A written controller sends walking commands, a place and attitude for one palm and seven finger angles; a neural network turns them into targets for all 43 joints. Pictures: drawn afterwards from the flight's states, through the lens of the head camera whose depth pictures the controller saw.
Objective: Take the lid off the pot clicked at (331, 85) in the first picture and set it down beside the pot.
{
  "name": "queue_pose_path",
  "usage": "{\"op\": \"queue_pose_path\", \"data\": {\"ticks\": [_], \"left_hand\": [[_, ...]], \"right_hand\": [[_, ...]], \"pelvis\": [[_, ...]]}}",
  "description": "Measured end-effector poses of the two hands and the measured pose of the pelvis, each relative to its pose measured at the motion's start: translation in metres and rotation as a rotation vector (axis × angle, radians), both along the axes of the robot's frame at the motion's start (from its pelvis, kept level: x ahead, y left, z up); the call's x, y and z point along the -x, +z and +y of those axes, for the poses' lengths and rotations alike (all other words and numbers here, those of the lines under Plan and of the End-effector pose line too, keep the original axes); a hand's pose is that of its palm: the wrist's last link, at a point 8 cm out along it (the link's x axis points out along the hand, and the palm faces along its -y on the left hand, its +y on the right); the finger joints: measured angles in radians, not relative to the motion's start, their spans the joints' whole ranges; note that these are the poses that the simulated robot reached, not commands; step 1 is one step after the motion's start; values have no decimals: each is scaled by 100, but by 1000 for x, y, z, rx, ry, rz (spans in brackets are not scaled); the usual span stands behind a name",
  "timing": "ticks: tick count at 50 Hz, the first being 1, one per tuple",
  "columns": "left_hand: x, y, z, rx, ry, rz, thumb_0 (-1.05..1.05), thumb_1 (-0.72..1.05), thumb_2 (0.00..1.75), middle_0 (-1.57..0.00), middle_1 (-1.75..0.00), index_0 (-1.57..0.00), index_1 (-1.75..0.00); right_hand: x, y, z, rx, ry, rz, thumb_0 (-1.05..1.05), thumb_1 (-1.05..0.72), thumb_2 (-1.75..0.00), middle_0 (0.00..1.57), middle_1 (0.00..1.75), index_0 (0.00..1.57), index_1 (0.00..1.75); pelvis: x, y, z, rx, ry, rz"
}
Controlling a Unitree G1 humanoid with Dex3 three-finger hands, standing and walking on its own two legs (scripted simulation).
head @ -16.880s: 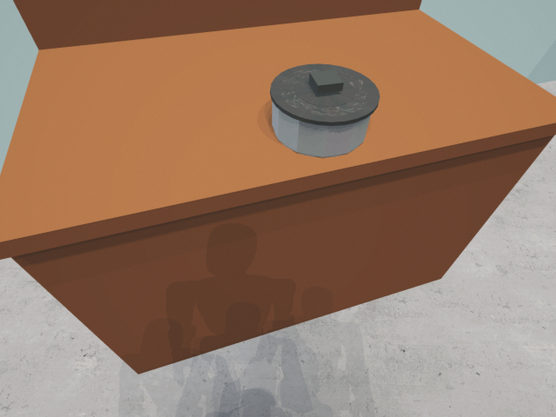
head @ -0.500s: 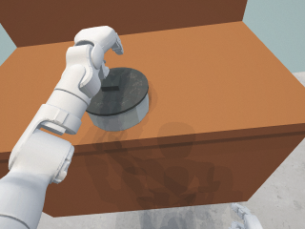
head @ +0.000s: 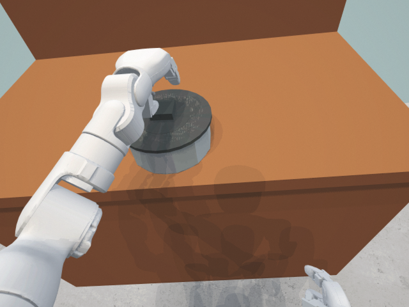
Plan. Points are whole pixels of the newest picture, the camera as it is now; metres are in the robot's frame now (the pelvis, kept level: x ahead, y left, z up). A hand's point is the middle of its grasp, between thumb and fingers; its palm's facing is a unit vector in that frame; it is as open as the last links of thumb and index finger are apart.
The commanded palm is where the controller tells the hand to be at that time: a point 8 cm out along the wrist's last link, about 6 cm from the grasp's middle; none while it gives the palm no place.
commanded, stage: move the open hand above the knob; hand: left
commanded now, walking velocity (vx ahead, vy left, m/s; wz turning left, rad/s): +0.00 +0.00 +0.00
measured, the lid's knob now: (162, 109) +0.48 +0.10 +0.15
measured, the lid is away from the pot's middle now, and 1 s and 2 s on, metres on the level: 0.00 0.00 0.00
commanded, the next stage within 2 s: lower the open fingers around the knob in 0.18 s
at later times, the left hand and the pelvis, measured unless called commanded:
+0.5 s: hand (155, 93) +0.46 +0.10 +0.21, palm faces -0.13 -0.08 -0.99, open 9.7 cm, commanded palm +0.42 +0.11 +0.27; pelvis +0.00 -0.01 +0.00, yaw -1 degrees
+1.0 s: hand (159, 107) +0.45 +0.10 +0.18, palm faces -0.18 -0.08 -0.98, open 9.7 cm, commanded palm +0.42 +0.11 +0.23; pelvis +0.00 -0.01 +0.00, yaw +0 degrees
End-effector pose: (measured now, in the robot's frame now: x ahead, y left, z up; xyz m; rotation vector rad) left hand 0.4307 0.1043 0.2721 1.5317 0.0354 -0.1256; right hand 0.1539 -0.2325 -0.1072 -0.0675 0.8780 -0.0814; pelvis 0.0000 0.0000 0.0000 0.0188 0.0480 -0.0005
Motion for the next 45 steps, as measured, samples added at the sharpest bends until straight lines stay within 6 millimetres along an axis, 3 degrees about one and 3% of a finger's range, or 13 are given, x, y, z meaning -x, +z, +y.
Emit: {"op": "queue_pose_path", "data": {"ticks": [7,13,17,21,25,28,32,36,39,45], "left_hand": [[-4,20,-2,16,22,-59,0,-36,174,-91,-9,-91,-8],[-4,2,-7,16,11,-17,0,-36,174,-91,-8,-91,-8],[-2,6,-14,0,-23,-36,0,-36,174,-91,-9,-91,-8],[-11,10,-7,27,31,-19,0,-36,174,-91,-9,-91,-8],[-12,-6,-1,39,60,32,0,-36,174,-91,-8,-91,-8],[-5,-19,-7,31,16,54,0,-36,174,-91,-8,-90,-8],[-1,-18,-18,21,-31,42,0,-36,174,-91,-9,-91,-8],[-10,-14,-8,39,31,43,0,-36,174,-91,-9,-91,-8],[-12,-23,-1,41,70,72,0,-36,174,-91,-8,-91,-8],[-3,-29,-7,19,20,59,0,-36,174,-87,-7,-91,-8]], "right_hand": [[-6,2,5,-9,13,-11,1,-91,-90,19,30,19,30],[-3,-1,5,-17,11,12,1,-91,-90,20,30,19,30],[-1,-1,2,-10,0,4,1,-91,-90,20,30,19,30],[4,-3,-3,0,-10,24,1,-91,-90,20,30,19,30],[9,-3,-10,2,-21,45,1,-91,-90,19,30,19,30],[9,-4,-14,6,-23,46,1,-91,-90,19,30,19,30],[5,-3,-16,17,-21,32,1,-91,-90,19,30,19,30],[4,-2,-16,19,-27,26,1,-91,-90,19,30,19,30],[5,-1,-16,9,-29,29,1,-91,-90,19,30,19,30],[3,-3,-16,9,-19,31,1,-91,-90,19,30,19,30]], "pelvis": [[0,0,1,-1,1,8],[1,0,0,-2,-4,10],[-1,0,-1,-1,-3,6],[-1,0,-4,-3,-9,9],[-2,0,-6,-3,-11,12],[-2,0,-7,-1,-6,8],[-3,0,-7,0,-1,0],[-3,0,-9,-2,-9,2],[-2,0,-11,-3,-10,8],[-3,0,-10,1,-1,5]]}}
